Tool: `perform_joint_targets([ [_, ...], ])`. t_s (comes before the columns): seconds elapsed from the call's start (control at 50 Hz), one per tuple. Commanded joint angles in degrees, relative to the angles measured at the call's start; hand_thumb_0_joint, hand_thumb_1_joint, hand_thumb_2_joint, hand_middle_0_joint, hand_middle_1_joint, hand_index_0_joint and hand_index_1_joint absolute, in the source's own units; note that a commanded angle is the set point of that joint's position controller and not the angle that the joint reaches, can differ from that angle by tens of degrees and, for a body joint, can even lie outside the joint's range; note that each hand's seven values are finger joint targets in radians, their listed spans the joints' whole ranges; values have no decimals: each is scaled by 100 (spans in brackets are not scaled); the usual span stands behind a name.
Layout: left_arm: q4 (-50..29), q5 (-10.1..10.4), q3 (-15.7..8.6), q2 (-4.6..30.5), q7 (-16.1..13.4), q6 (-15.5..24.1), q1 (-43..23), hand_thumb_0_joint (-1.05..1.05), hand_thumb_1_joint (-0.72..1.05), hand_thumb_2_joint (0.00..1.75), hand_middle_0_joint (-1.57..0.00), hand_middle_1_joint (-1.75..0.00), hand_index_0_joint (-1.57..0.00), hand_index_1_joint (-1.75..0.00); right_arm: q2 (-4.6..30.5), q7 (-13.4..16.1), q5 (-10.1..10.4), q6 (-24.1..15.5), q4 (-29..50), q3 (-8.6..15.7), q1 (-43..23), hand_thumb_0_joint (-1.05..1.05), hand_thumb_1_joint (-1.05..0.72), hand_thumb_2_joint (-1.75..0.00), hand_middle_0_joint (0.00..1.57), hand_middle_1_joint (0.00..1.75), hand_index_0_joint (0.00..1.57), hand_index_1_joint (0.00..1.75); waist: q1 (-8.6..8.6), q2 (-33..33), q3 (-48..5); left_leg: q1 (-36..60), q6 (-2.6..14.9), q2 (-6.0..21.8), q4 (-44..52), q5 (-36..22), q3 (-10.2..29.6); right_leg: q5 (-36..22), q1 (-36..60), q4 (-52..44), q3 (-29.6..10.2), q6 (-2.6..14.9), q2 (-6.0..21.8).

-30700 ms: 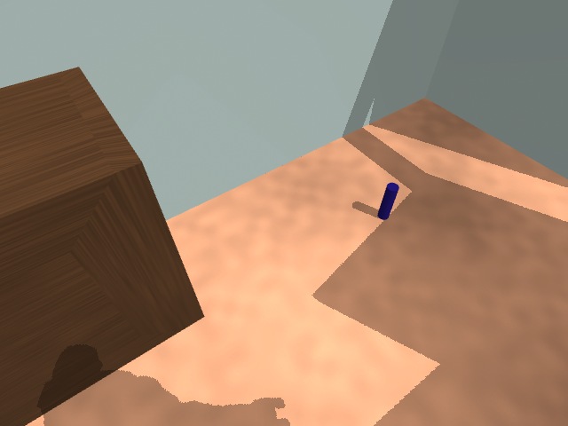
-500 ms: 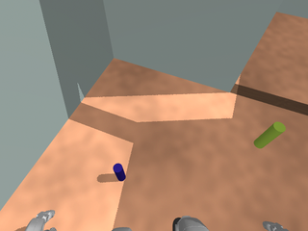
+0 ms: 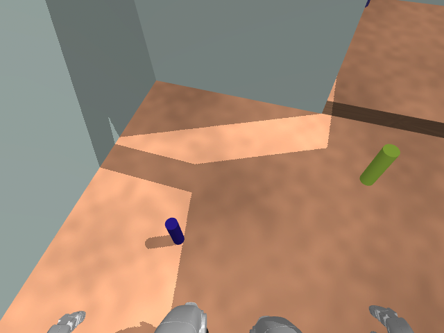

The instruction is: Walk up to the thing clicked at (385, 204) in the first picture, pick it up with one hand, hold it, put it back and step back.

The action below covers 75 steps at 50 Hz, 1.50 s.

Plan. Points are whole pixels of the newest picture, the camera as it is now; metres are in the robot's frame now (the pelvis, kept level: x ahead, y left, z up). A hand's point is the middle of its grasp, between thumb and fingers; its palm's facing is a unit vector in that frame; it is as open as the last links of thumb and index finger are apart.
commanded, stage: step back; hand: left
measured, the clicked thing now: (175, 231) +0.52 +0.22 -0.66
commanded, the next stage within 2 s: none
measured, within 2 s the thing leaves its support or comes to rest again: neither
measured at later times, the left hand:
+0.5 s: hand out of the picture -0.04 +0.27 -0.14, palm faces +0.05 -0.94 -0.34, open 7.4 cm
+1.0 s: hand out of the picture -0.19 +0.23 -0.13, palm faces +0.04 -0.90 -0.43, open 7.4 cm
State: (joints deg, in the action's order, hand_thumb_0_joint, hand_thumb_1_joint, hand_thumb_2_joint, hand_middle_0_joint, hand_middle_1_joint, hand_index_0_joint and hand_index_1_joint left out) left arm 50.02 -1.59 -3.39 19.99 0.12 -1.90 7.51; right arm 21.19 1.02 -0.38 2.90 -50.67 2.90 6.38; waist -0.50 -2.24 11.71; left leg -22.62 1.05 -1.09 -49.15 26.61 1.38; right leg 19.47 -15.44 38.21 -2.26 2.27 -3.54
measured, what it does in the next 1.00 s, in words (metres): walks backwards: left foot, then right foot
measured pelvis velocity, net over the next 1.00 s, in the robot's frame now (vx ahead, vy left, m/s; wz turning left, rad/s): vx -0.30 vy -0.05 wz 0.07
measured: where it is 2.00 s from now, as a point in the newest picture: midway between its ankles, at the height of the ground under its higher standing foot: outside the picture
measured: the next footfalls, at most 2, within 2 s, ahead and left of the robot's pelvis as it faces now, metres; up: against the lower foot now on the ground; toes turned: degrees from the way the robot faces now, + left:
left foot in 0.28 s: -0.07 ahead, +0.13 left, +0.00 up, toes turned +0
right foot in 0.68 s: -0.19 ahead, -0.15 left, +0.00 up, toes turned +2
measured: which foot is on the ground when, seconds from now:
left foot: up 0.00-0.26, down 0.28-0.70, up 0.72-1.00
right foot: down 0.00-0.30, up 0.32-0.66, down 0.68-1.00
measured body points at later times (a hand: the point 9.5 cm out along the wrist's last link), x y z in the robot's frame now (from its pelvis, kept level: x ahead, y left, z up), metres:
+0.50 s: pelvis -0.14 +0.00 +0.01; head -0.08 +0.04 +0.46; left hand -0.04 +0.32 -0.12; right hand -0.03 -0.30 -0.08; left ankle -0.11 +0.13 -0.72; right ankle -0.16 -0.15 -0.63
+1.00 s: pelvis -0.30 -0.05 +0.00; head -0.23 -0.05 +0.44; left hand -0.19 +0.27 -0.10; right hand -0.21 -0.36 -0.13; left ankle -0.35 +0.07 -0.70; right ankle -0.23 -0.15 -0.72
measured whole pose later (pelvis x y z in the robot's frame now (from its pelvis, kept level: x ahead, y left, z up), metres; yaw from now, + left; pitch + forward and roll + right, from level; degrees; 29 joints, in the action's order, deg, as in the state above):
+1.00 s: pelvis -0.30 -0.05 +0.00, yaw +4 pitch -1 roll +0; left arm 43.4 -2.2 -4.0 21.0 -0.9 -2.2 6.8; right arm 22.6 1.4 -0.9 2.6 -50.0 2.6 12.2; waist 0.2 -1.4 10.2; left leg -17.5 -1.0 -3.5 -48.8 28.8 4.4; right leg 13.5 -22.4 36.8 1.4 1.3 0.8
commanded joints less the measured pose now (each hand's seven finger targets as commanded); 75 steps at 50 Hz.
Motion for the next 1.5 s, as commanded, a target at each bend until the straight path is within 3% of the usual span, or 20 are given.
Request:
perform_joint_targets([
  [0.0, -808, 34, -485, 1542, -157, 158, -304, 0, 90, 90, -20, -30, -20, -30, 1246, 81, 46, -75, 360, 325, 278, 0, -90, -90, 20, 30, 20, 30, 80, 980, -897, -35, -106, -523, -2093, 560, 863, -2809, -338, -1663, -1968, 1348, 1920],
  [0.16, -969, -75, -441, 1281, -200, 28, 167, 0, 90, 90, -20, -30, -20, -30, 1021, 124, 12, -201, 488, 196, 435, 0, -90, -90, 20, 30, 20, 30, 302, 1291, -1586, -280, -262, -166, 397, 346, 229, -3336, 1605, -924, -1127, 953, 1495],
  [0.24, -1045, 47, -400, 1462, -121, -104, -25, 0, 90, 90, -20, -30, -20, -30, 1037, 80, -112, -278, 267, 305, 955, 0, -90, -90, 20, 30, 20, 30, 12, 1254, -1699, 1051, -68, -96, 2614, -1600, -134, -2538, 863, -345, -948, 504, 1247],
  [0.32, -1173, -26, -482, 1369, -202, -93, -606, 0, 90, 90, -20, -30, -20, -30, 2187, 35, -219, -318, 560, 581, 243, 0, -90, -90, 20, 30, 20, 30, -264, -1100, -927, 60, 1759, 2640, 3312, -2445, 3177, 1710, -863, 2805, -895, -224, -123],
  [0.4, -768, 108, -487, 1253, -107, -101, 399, 0, 90, 90, -20, -30, -20, -30, 1390, 76, -198, -368, 704, 349, -228, 0, -90, -90, 20, 30, 20, 30, 367, -547, -1030, 1010, 998, 1356, 2569, -3713, 1075, 799, -1353, 3578, -977, -144, -406],
  [0.52, -874, 34, -426, 1125, -98, -28, 194, 0, 90, 90, -20, -30, -20, -30, 1436, 97, -123, -302, 720, 433, 495, 0, -90, -90, 20, 30, 20, 30, -169, -802, -1351, 2122, 1328, 1484, 2156, -3901, 1058, 1093, -1262, 1859, -548, -492, -82],
  [0.62, -382, 18, -421, 1056, -68, 71, 1096, 0, 90, 90, -20, -30, -20, -30, 1611, 45, -97, -142, 929, 460, -79, 0, -90, -90, 20, 30, 20, 30, 251, -993, -1829, 1437, 908, 1308, 1431, -3278, 773, -378, 395, -1363, 117, -250, 241],
  [0.66, -377, -106, -548, 1490, -71, 132, 1039, 0, 90, 90, -20, -30, -20, -30, 1281, 22, 2, -73, 967, 337, 5, 0, -90, -90, 20, 30, 20, 30, 182, -1, -1673, 59, 350, 580, 796, -1728, 625, -1056, 1092, -1555, -963, 27, 668],
  [0.68, -508, -120, -682, 1953, -59, 127, 891, 0, 90, 90, -20, -30, -20, -30, 950, 48, 9, -79, 1064, 244, 92, 0, -90, -90, 20, 30, 20, 30, 172, 1428, -1458, -1126, 8, -319, -39, 246, 301, -1006, 1122, -1775, -2409, 447, 1747],
  [0.7, -766, -158, -733, 2462, -68, 114, 435, 0, 90, 90, -20, -30, -20, -30, 1166, 166, -23, -53, 1060, 356, -191, 0, -90, -90, 20, 30, 20, 30, 476, 1939, -1187, -593, -124, -403, -1460, 1070, 644, -1124, -497, -2069, -3188, 1469, 2726],
  [0.78, -962, -62, -530, 1513, -139, 125, -481, 0, 90, 90, -20, -30, -20, -30, 1228, 115, 63, -71, 572, 328, 457, 0, -90, -90, 20, 30, 20, 30, -164, 1007, -743, -461, -120, -677, -2187, -70, 873, -1983, -622, -1450, -973, 687, 1380],
  [0.9, -938, -113, -501, 1363, -229, 48, 337, 0, 90, 90, -20, -30, -20, -30, 1031, 137, -24, -189, 682, 217, 358, 0, -90, -90, 20, 30, 20, 30, 405, 1295, -1263, -637, -287, -336, -419, 425, 390, -2829, 1215, -1022, -1074, 972, 1701],
  [1.0, -1045, 39, -416, 1516, -198, -78, 161, 0, 90, 90, -20, -30, -20, -30, 1046, 83, -102, -234, 379, 304, 1124, 0, -90, -90, 20, 30, 20, 30, 93, 1250, -1846, 813, 5, -119, 2600, -1274, -118, -3059, 1148, -184, -907, 592, 1569],
  [1.08, -1167, 19, -436, 1360, -285, -109, -466, 0, 90, 90, -20, -30, -20, -30, 2168, 11, -250, -213, 667, 553, 479, 0, -90, -90, 20, 30, 20, 30, -213, -1193, -1305, 312, 1804, 2528, 2980, -3421, 3043, 1985, -832, 2871, -531, -223, 14],
  [1.16, -775, 131, -393, 1276, -188, -135, 190, 0, 90, 90, -20, -30, -20, -30, 1306, 94, -228, -251, 785, 294, -160, 0, -90, -90, 20, 30, 20, 30, 317, -371, -999, 558, 1084, 1368, 2475, -4064, 1101, 962, -1118, 3732, -821, -157, -303],
  [1.34, -385, 47, -278, 1108, -225, 252, 683, 0, 90, 90, -20, -30, -20, -30, 1484, -41, -125, -2, 679, 376, 248, 0, -90, -90, 20, 30, 20, 30, -37, -928, -2011, 2039, 947, 1219, 1428, -3604, 855, -15, 98, -1366, 301, -319, 204],
  [1.38, -135, -62, -389, 1431, -240, 320, 861, 0, 90, 90, -20, -30, -20, -30, 1266, -76, -74, 56, 702, 299, 130, 0, -90, -90, 20, 30, 20, 30, 125, -404, -1970, 628, 550, 827, 1025, -2185, 690, -809, 1225, -1685, -246, -79, 416],
  [1.42, -308, -102, -582, 2261, -210, 290, 569, 0, 90, 90, -20, -30, -20, -30, 1036, -18, -84, 54, 913, 248, -280, 0, -90, -90, 20, 30, 20, 30, 430, 1224, -1323, -525, -63, -140, -560, 634, 670, 284, -187, -2131, -2723, 1219, 2626],
  [1.44, -464, -97, -602, 2408, -242, 317, 24, 0, 90, 90, -20, -30, -20, -30, 1309, 4, -87, 88, 825, 391, -253, 0, -90, -90, 20, 30, 20, 30, 320, 1365, -838, -155, -140, 98, -1390, 579, 1069, 552, -1282, -2340, -3192, 1456, 2971],
  [1.48, -565, -82, -462, 1892, -259, 354, -518, 0, 90, 90, -20, -30, -20, -30, 1398, -62, -41, 81, 549, 396, 68, 0, -90, -90, 20, 30, 20, 30, -22, 765, -485, -15, -93, -136, -1792, -41, 1147, 90, -1350, -2060, -1857, 1100, 2214],
])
